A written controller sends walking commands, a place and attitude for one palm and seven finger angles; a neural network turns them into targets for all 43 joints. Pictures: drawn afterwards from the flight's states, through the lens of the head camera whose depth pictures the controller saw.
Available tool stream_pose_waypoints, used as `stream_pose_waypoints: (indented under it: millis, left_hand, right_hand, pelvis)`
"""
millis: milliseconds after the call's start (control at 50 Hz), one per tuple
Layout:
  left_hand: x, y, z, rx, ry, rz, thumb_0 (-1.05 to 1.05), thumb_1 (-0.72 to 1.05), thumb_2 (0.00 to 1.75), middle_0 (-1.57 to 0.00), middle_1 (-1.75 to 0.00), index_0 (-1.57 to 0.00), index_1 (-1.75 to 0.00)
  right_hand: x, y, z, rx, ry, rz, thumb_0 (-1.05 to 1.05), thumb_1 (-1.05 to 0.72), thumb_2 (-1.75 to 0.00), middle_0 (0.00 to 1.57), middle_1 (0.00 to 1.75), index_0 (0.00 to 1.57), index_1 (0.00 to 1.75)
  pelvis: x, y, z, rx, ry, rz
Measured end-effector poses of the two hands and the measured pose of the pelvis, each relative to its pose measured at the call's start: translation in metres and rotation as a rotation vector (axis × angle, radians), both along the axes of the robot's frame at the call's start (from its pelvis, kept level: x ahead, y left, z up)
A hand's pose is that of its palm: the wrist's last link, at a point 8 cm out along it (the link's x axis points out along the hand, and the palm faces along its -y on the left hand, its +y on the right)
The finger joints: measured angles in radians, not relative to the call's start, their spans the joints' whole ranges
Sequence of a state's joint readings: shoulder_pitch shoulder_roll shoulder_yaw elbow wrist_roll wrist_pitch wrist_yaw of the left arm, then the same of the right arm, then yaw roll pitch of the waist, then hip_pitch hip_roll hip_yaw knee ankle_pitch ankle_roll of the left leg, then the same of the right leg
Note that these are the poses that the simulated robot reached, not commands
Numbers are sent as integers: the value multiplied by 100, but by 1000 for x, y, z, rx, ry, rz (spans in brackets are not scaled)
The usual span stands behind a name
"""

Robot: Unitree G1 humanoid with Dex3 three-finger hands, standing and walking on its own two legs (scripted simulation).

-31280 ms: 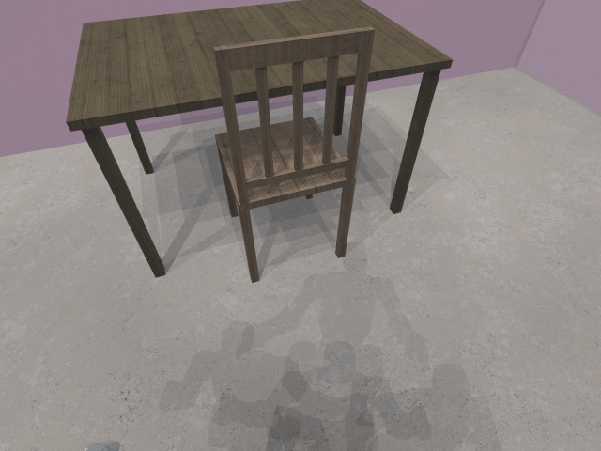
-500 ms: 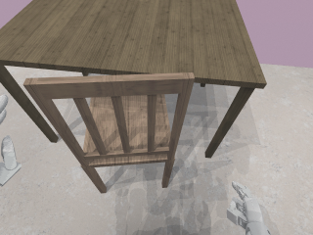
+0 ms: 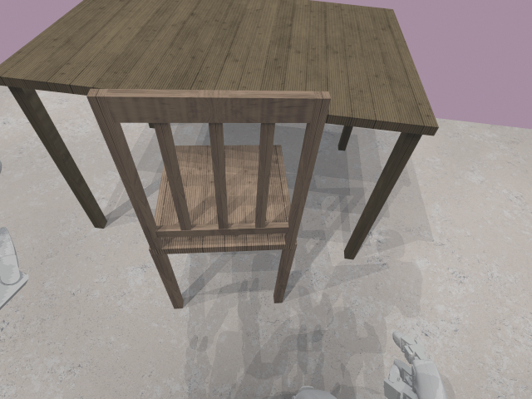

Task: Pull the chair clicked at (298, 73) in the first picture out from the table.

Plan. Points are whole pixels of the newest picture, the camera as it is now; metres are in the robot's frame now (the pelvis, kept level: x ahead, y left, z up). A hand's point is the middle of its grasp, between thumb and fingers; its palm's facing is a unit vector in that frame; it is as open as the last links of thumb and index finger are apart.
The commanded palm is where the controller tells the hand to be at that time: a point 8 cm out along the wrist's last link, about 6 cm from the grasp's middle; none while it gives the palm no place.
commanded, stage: stop stepping back and stand still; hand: left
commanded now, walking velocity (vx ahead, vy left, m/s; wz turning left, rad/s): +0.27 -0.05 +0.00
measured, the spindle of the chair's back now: (220, 182) +0.55 +0.12 -0.06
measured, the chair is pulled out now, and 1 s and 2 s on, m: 0.12 0.12 0.12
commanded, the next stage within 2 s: let the arm hang, fingers relaxed in 1.46 s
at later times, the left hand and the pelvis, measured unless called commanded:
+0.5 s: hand out of the picture +0.14 +0.26 +0.18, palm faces +0.42 -0.80 -0.43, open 7.4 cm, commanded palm +0.09 +0.30 +0.19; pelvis -0.06 +0.00 +0.00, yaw -1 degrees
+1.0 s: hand (1, 289) +0.19 +0.27 +0.17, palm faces +0.39 -0.81 -0.43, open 7.4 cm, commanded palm +0.13 +0.31 +0.19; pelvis -0.02 +0.02 +0.02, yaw -2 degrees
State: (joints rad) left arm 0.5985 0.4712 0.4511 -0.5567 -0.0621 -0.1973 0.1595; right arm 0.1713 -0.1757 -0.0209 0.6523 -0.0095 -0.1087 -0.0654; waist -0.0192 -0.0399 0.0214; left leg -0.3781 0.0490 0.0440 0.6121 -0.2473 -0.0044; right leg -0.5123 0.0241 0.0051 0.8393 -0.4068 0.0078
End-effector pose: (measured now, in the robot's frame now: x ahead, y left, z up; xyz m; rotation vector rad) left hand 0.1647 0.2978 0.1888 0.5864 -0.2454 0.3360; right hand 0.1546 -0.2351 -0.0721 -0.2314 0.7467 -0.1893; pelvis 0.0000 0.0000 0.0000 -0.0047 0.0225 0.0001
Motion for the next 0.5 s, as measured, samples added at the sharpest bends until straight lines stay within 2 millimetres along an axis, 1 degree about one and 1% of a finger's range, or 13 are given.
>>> stream_pose_waypoints:
  millis: [60,120,180,240,300,360,400,500]
  left_hand:
    - [-19,-1,1,-7,0,35,1,89,90,-21,-30,-21,-30]
    - [-33,-7,3,2,-36,41,1,89,90,-21,-30,-21,-30]
    - [-41,-9,3,-47,-69,35,1,89,90,-21,-30,-21,-30]
    - [-45,-5,-1,-82,-83,31,1,89,90,-21,-30,-21,-30]
    - [-48,0,-4,-78,-61,31,1,89,90,-21,-30,-21,-30]
    - [-52,2,-1,-42,-33,36,1,89,90,-21,-30,-21,-30]
    - [-57,1,2,-18,-34,35,1,89,90,-21,-30,-21,-30]
    - [-64,-1,2,-59,-51,21,1,89,90,-21,-30,-21,-30]
  right_hand:
    - [-18,0,-2,24,-16,7,1,-90,-90,20,30,20,30]
    - [-34,-4,-10,30,-18,28,1,-90,-90,20,30,20,30]
    - [-54,-9,-12,16,17,21,1,-90,-90,20,30,21,30]
    - [-71,-15,-8,-14,23,-16,1,-90,-90,20,30,21,30]
    - [-86,-18,-1,-28,3,-52,1,-90,-90,20,30,21,30]
    - [-94,-17,2,-9,-22,-70,1,-90,-90,20,30,20,30]
    - [-96,-16,0,3,-26,-59,1,-90,-90,20,30,20,30]
    - [-97,-13,-3,-2,5,-28,1,-90,-90,20,30,20,30]
  pelvis:
    - [-11,-3,-1,-7,-12,-12]
    - [-23,-7,-7,-12,-31,-20]
    - [-33,-5,-5,-15,-50,-10]
    - [-38,0,-3,-19,-50,-7]
    - [-45,2,0,-13,-63,-14]
    - [-48,1,3,-10,-65,-13]
    - [-50,-2,2,-3,-62,-16]
    - [-55,2,3,-26,-67,-20]
